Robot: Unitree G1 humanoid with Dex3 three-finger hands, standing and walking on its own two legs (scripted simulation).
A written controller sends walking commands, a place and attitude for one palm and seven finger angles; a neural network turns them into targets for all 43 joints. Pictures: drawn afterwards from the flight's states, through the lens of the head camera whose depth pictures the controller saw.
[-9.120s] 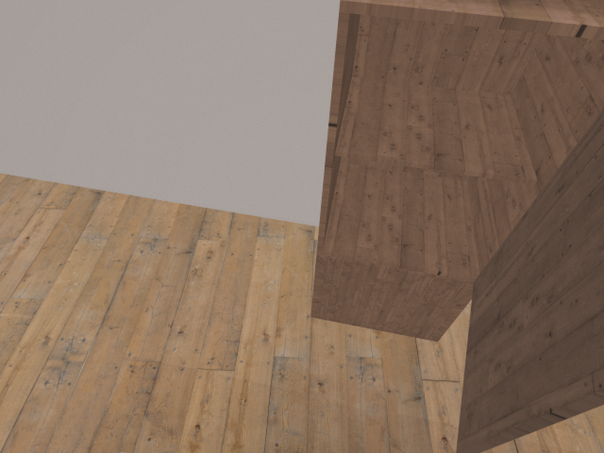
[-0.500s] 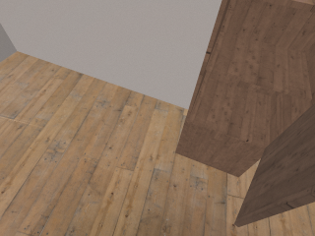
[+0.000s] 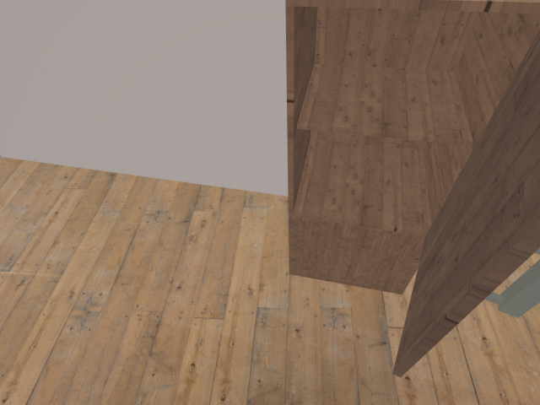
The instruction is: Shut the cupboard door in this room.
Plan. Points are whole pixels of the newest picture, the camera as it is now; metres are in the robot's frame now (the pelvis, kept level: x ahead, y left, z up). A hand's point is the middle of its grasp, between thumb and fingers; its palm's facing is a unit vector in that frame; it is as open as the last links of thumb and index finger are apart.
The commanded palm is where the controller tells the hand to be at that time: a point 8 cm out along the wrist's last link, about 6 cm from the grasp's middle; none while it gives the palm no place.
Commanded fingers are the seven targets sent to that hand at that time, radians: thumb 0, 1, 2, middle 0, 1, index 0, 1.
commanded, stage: turn or walk to find it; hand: left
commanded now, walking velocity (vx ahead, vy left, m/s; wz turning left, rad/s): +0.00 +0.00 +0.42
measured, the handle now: (517, 276) +0.27 -0.31 +0.08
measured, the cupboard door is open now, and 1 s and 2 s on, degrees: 76 76 76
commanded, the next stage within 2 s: stand and wait in 1.00 s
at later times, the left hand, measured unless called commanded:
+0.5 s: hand out of the picture -0.02 +0.19 -0.16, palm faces +0.23 -0.93 -0.28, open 7.4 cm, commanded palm none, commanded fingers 0.00 0.90 0.90 -0.20 -0.30 -0.20 -0.30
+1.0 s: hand out of the picture +0.00 +0.25 -0.16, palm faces +0.40 -0.88 -0.26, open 7.4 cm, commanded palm none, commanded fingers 0.00 0.90 0.90 -0.20 -0.30 -0.20 -0.30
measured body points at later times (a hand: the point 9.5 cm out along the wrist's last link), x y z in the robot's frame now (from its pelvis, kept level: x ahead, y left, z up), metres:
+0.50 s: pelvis -0.01 -0.01 +0.00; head +0.04 -0.03 +0.45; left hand -0.03 +0.24 -0.14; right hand +0.08 -0.25 -0.17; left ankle -0.06 +0.12 -0.69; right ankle -0.03 -0.10 -0.74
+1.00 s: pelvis -0.01 +0.02 +0.00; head +0.04 +0.04 +0.45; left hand -0.02 +0.30 -0.14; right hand +0.17 -0.17 -0.14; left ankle -0.04 +0.12 -0.74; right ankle +0.03 -0.13 -0.68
